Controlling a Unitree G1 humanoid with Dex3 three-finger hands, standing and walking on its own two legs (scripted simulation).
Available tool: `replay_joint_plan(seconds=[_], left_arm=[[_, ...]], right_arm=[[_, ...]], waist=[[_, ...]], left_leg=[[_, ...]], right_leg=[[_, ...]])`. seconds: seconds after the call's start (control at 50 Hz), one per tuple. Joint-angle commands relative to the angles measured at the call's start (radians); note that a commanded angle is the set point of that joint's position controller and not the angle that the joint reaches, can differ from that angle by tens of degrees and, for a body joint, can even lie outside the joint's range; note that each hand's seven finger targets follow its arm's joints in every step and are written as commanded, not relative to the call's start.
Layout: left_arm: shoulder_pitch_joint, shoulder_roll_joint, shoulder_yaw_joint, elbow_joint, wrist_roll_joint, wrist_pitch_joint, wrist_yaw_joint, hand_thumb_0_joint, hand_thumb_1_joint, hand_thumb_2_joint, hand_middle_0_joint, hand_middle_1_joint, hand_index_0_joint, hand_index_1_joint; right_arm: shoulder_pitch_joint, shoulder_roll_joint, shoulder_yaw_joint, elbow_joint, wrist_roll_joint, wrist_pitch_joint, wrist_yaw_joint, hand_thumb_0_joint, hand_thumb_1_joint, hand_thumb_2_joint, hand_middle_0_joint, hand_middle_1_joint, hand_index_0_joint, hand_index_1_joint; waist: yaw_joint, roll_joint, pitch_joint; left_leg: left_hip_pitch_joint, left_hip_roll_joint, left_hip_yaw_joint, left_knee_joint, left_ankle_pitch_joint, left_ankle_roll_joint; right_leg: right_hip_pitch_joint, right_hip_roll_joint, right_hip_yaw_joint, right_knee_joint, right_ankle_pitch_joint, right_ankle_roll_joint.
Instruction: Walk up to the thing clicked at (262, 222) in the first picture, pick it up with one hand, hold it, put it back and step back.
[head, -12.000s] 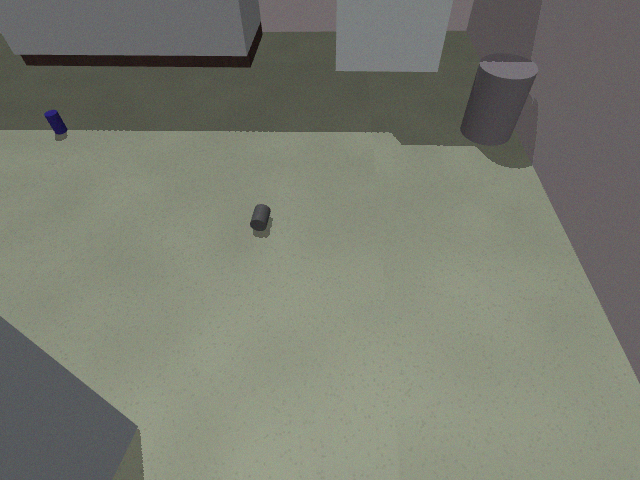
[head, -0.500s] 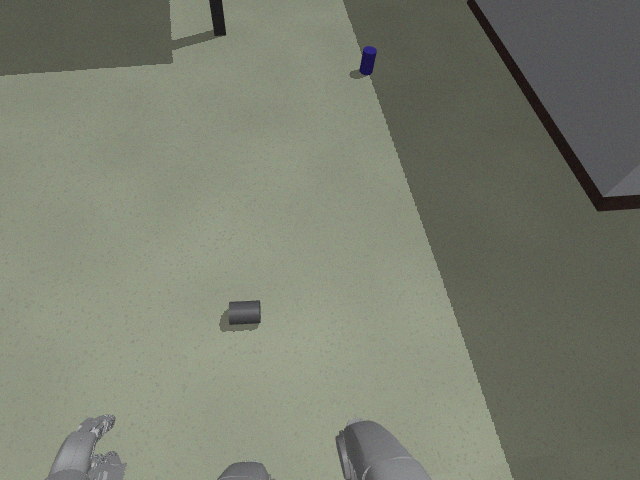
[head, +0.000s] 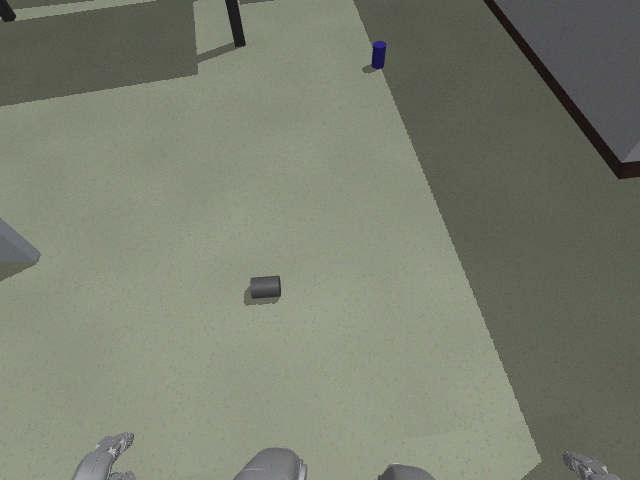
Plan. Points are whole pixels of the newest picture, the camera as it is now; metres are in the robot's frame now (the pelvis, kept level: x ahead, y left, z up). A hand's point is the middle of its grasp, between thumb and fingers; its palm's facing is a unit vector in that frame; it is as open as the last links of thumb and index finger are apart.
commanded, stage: walk up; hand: left
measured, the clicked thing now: (265, 287) +0.71 +0.25 -0.72
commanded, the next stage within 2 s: stand in 1.32 s
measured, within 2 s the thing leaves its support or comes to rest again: neither
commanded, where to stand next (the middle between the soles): +0.33 +0.00 m, yaw +0 degrees
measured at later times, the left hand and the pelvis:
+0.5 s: hand out of the picture -0.07 +0.24 -0.14, palm faces +0.03 -0.92 -0.38, open 7.4 cm; pelvis -0.10 -0.02 +0.00, yaw +0 degrees
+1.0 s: hand out of the picture +0.00 +0.25 -0.13, palm faces +0.04 -0.93 -0.36, open 7.4 cm; pelvis -0.08 -0.02 +0.01, yaw +2 degrees
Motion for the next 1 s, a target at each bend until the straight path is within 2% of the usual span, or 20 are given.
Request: replay_joint_plan(seconds=[0.0, 0.04, 0.06, 0.08, 0.1, 0.16, 0.26, 0.3, 0.32, 0.36, 0.38, 0.42, 0.54, 0.56, 0.58, 0.62, 0.7, 0.74, 0.9, 0.98], left_arm=[[0.007, 0.258, 0.073, -0.079, -0.012, -0.03, 0.018, 0.0, 0.9, 0.9, -0.2, -0.3, -0.2, -0.3], [-0.011, 0.261, 0.059, -0.079, -0.026, -0.021, 0.009, 0.0, 0.9, 0.9, -0.2, -0.3, -0.2, -0.3], [0.012, 0.217, 0.047, -0.079, -0.029, -0.018, 0.006, 0.0, 0.9, 0.9, -0.2, -0.3, -0.2, -0.3], [-0.004, 0.192, 0.042, -0.08, -0.038, -0.02, 0.005, 0.0, 0.9, 0.9, -0.2, -0.3, -0.2, -0.3], [-0.071, 0.245, 0.067, -0.068, -0.024, -0.019, 0.016, 0.0, 0.9, 0.9, -0.2, -0.3, -0.2, -0.3], [0.019, 0.222, 0.067, 0.003, -0.044, -0.022, 0.001, 0.0, 0.9, 0.9, -0.2, -0.3, -0.2, -0.3], [0.042, 0.207, 0.051, 0.046, -0.031, -0.062, -0.022, 0.0, 0.9, 0.9, -0.2, -0.3, -0.2, -0.3], [0.117, 0.189, 0.053, 0.109, -0.028, -0.082, -0.01, 0.0, 0.9, 0.9, -0.2, -0.3, -0.2, -0.3], [0.137, 0.225, 0.063, 0.128, -0.016, -0.095, -0.002, 0.0, 0.9, 0.9, -0.2, -0.3, -0.2, -0.3], [0.074, 0.355, 0.084, 0.099, -0.003, -0.108, 0.003, 0.0, 0.9, 0.9, -0.2, -0.3, -0.2, -0.3], [-0.009, 0.352, 0.077, 0.078, -0.004, -0.111, 0.003, 0.0, 0.9, 0.9, -0.2, -0.3, -0.2, -0.3], [-0.03, 0.284, 0.063, 0.082, -0.013, -0.124, 0.005, 0.0, 0.9, 0.9, -0.2, -0.3, -0.2, -0.3], [-0.031, 0.27, 0.047, 0.1, -0.022, -0.103, -0.008, 0.0, 0.9, 0.9, -0.2, -0.3, -0.2, -0.3], [-0.016, 0.236, 0.03, 0.105, -0.028, -0.098, -0.009, 0.0, 0.9, 0.9, -0.2, -0.3, -0.2, -0.3], [-0.003, 0.192, 0.016, 0.114, -0.044, -0.096, -0.011, 0.0, 0.9, 0.9, -0.2, -0.3, -0.2, -0.3], [0.014, 0.225, 0.027, 0.143, -0.046, -0.09, -0.008, 0.0, 0.9, 0.9, -0.2, -0.3, -0.2, -0.3], [0.047, 0.22, 0.026, 0.186, -0.043, -0.111, -0.005, 0.0, 0.9, 0.9, -0.2, -0.3, -0.2, -0.3], [0.018, 0.241, 0.027, 0.194, -0.038, -0.112, -0.005, 0.0, 0.9, 0.9, -0.2, -0.3, -0.2, -0.3], [-0.044, 0.248, 0.02, 0.214, -0.044, -0.118, 0.004, 0.0, 0.9, 0.9, -0.2, -0.3, -0.2, -0.3], [-0.07, 0.237, 0.018, 0.218, -0.048, -0.111, 0.008, 0.0, 0.9, 0.9, -0.2, -0.3, -0.2, -0.3]], right_arm=[[0.048, -0.154, -0.055, -0.051, -0.022, -0.031, -0.002, 0.0, -0.9, -0.9, 0.2, 0.3, 0.2, 0.3], [0.119, -0.151, -0.062, -0.018, -0.031, -0.039, 0.002, 0.0, -0.9, -0.9, 0.2, 0.3, 0.2, 0.3], [0.109, -0.204, -0.079, -0.019, -0.048, -0.044, 0.003, 0.0, -0.9, -0.9, 0.2, 0.3, 0.2, 0.3], [0.042, -0.309, -0.092, -0.041, -0.043, -0.047, 0.012, 0.0, -0.9, -0.9, 0.2, 0.3, 0.2, 0.3], [0.026, -0.342, -0.102, -0.048, -0.041, -0.051, 0.015, 0.0, -0.9, -0.9, 0.2, 0.3, 0.2, 0.3], [-0.074, -0.225, -0.063, -0.051, -0.043, -0.062, 0.003, 0.0, -0.9, -0.9, 0.2, 0.3, 0.2, 0.3], [-0.03, -0.217, -0.071, -0.041, -0.052, -0.05, 0.026, 0.0, -0.9, -0.9, 0.2, 0.3, 0.2, 0.3], [-0.043, -0.217, -0.068, -0.037, -0.045, -0.031, 0.033, 0.0, -0.9, -0.9, 0.2, 0.3, 0.2, 0.3], [-0.021, -0.171, -0.055, -0.034, -0.034, -0.025, 0.034, 0.0, -0.9, -0.9, 0.2, 0.3, 0.2, 0.3], [-0.053, -0.138, -0.046, -0.048, -0.024, -0.021, 0.033, 0.0, -0.9, -0.9, 0.2, 0.3, 0.2, 0.3], [-0.044, -0.176, -0.06, -0.021, -0.023, -0.021, 0.033, 0.0, -0.9, -0.9, 0.2, 0.3, 0.2, 0.3], [-0.017, -0.159, -0.056, 0.005, -0.01, -0.033, 0.042, 0.0, -0.9, -0.9, 0.2, 0.3, 0.2, 0.3], [0.058, -0.134, -0.058, 0.054, -0.026, -0.061, 0.05, 0.0, -0.9, -0.9, 0.2, 0.3, 0.2, 0.3], [0.069, -0.149, -0.067, 0.062, -0.032, -0.067, 0.044, 0.0, -0.9, -0.9, 0.2, 0.3, 0.2, 0.3], [0.021, -0.19, -0.071, 0.052, -0.035, -0.071, 0.042, 0.0, -0.9, -0.9, 0.2, 0.3, 0.2, 0.3], [-0.01, -0.223, -0.069, 0.045, -0.033, -0.071, 0.049, 0.0, -0.9, -0.9, 0.2, 0.3, 0.2, 0.3], [-0.071, -0.17, -0.046, 0.054, -0.021, -0.068, 0.049, 0.0, -0.9, -0.9, 0.2, 0.3, 0.2, 0.3], [-0.053, -0.158, -0.043, 0.067, -0.017, -0.063, 0.049, 0.0, -0.9, -0.9, 0.2, 0.3, 0.2, 0.3], [-0.057, -0.137, -0.035, 0.116, -0.013, -0.074, 0.043, 0.0, -0.9, -0.9, 0.2, 0.3, 0.2, 0.3], [-0.065, -0.138, -0.038, 0.131, -0.014, -0.07, 0.038, 0.0, -0.9, -0.9, 0.2, 0.3, 0.2, 0.3]], waist=[[0.01, -0.186, -0.211], [-0.033, -0.151, -0.226], [-0.021, -0.014, -0.225], [-0.015, 0.195, -0.198], [-0.063, 0.181, -0.17], [0.023, 0.083, -0.141], [-0.031, 0.185, -0.157], [0.011, 0.157, -0.16], [0.016, 0.068, -0.167], [0.023, -0.144, -0.107], [-0.003, -0.107, -0.027], [-0.018, -0.063, -0.025], [-0.04, -0.157, -0.098], [-0.046, -0.112, -0.11], [-0.03, 0.024, -0.114], [-0.004, 0.059, -0.113], [0.023, 0.112, -0.129], [0.002, 0.076, -0.127], [-0.014, -0.025, -0.194], [-0.014, -0.016, -0.217]], left_leg=[[0.022, 0.041, 0.059, -0.314, 0.049, 0.015], [0.206, 0.048, 0.069, -0.603, 0.302, 0.039], [0.298, 0.183, -0.168, -0.647, 0.282, 0.089], [0.233, 0.408, -0.446, -0.709, 0.263, 0.224], [0.061, 0.506, -0.532, -0.726, 0.307, 0.333], [0.055, 0.341, -0.218, -0.636, 0.417, 0.235], [0.177, 0.276, -0.168, -0.638, 0.056, 0.199], [0.113, 0.238, -0.1, -0.542, 0.089, 0.16], [0.022, 0.203, -0.07, -0.437, 0.1, 0.113], [-0.077, 0.064, -0.035, -0.204, -0.038, 0.021], [0.002, 0.094, -0.09, -0.129, -0.011, 0.011], [-0.009, 0.077, -0.081, -0.169, 0.069, 0.012], [0.241, 0.045, 0.047, -0.573, 0.205, 0.02], [0.325, 0.081, -0.026, -0.614, 0.262, 0.032], [0.298, 0.207, -0.239, -0.672, 0.164, 0.085], [0.116, 0.314, -0.341, -0.76, -0.083, 0.175], [0.079, 0.196, -0.161, -0.673, 0.15, 0.072], [0.065, 0.153, -0.124, -0.64, 0.099, 0.044], [0.197, 0.147, -0.05, -0.547, 0.55, 0.053], [0.233, 0.158, -0.048, -0.553, 0.622, 0.063]], right_leg=[[0.24, -0.24, 0.239, -0.104, 0.486, -0.19], [0.124, -0.204, 0.205, -0.03, 0.358, -0.125], [-0.051, -0.129, 0.165, 0.068, 0.151, -0.059], [-0.156, 0.044, 0.026, 0.185, -0.203, -0.002], [-0.072, 0.034, 0.116, 0.383, -0.346, 0.011], [-0.031, 0.052, 0.159, 0.456, -0.208, -0.006], [0.044, 0.025, 0.015, -0.01, -0.233, 0.018], [0.203, 0.055, -0.025, -0.297, -0.071, -0.004], [0.304, 0.021, 0.075, -0.334, -0.044, -0.018], [0.09, -0.316, 0.558, -0.448, -0.383, -0.176], [-0.063, -0.349, 0.569, -0.455, -0.428, -0.213], [0.016, -0.258, 0.395, -0.402, -0.244, -0.169], [0.017, -0.172, 0.2, -0.262, -0.032, -0.093], [-0.04, -0.138, 0.166, -0.202, 0.013, -0.062], [-0.086, -0.055, 0.093, -0.155, -0.068, -0.013], [0.065, -0.004, 0.017, -0.039, -0.188, 0.0], [0.207, -0.028, 0.066, -0.233, 0.002, -0.018], [0.212, -0.065, 0.129, -0.288, -0.053, -0.038], [0.248, -0.106, 0.105, -0.266, 0.304, -0.027], [0.254, -0.095, 0.074, -0.236, 0.33, -0.021]])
